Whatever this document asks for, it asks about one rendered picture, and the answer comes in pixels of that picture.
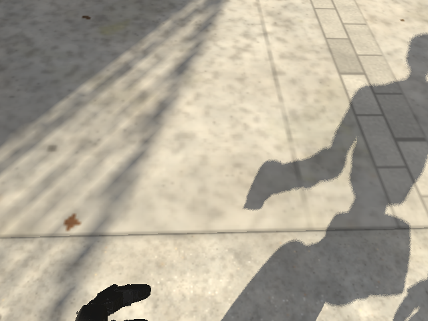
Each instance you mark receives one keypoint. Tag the robot left hand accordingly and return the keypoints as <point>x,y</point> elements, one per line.
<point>111,300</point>

